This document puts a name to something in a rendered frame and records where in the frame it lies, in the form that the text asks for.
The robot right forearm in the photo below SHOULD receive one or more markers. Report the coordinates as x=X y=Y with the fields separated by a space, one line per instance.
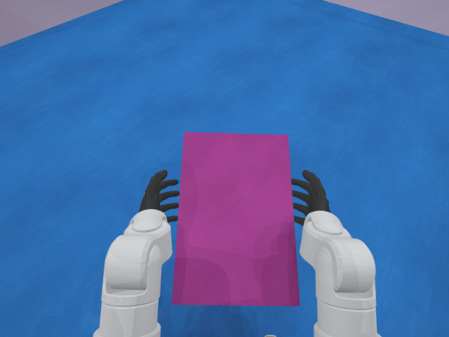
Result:
x=345 y=278

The carton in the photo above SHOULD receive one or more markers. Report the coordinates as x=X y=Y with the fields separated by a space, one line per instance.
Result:
x=235 y=240

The left robot hand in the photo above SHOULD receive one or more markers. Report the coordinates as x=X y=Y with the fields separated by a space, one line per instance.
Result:
x=152 y=198

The robot left forearm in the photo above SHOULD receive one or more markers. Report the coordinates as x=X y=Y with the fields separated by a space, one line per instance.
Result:
x=132 y=277

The right robot hand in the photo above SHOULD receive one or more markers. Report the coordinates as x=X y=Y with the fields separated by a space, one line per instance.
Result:
x=316 y=199

